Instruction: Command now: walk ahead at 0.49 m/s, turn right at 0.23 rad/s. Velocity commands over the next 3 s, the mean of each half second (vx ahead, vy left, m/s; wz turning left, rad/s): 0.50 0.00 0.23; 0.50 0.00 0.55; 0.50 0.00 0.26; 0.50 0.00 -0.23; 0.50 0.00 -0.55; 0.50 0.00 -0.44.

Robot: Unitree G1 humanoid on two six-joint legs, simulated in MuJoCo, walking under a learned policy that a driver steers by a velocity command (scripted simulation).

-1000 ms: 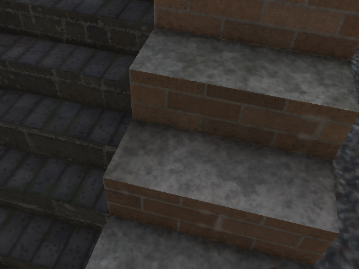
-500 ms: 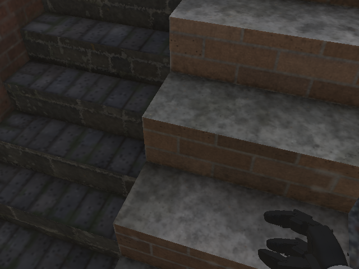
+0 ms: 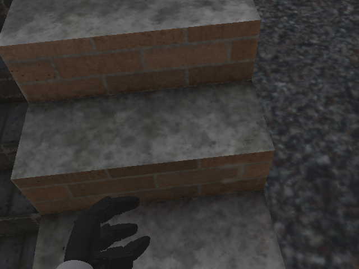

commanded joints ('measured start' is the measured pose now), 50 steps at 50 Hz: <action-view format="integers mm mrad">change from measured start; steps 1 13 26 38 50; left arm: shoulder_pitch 356 360 337 97 377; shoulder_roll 271 180 90 105 103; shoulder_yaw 86 52 55 10 65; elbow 77 417 214 -29 388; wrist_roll -29 7 49 55 83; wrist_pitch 5 -33 -62 -69 -79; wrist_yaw -6 71 25 -32 -36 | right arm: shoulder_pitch -158 -601 -409 -257 -577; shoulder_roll -443 3 -24 -221 -15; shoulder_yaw -89 52 -22 -105 -52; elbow -164 -810 -76 -286 -690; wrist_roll -39 -58 -40 16 5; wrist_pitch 3 36 29 43 -27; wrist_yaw -33 47 115 -28 1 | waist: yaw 284 -167 166 90 -1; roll -233 -70 -49 -145 -224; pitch -159 -279 91 -83 220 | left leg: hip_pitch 385 -584 -441 -125 -1130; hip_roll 29 0 33 -25 -29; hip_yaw -75 -80 -275 -414 -95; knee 532 1120 76 70 1685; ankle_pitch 1103 -547 -38 559 -199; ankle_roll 22 71 74 59 40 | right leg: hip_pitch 435 781 -170 107 677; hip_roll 9 -199 40 -50 -208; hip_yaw -34 -84 3 -58 -196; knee -1361 -1197 263 -556 -1235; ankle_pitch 330 1296 2 -255 896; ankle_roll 3 59 -27 3 145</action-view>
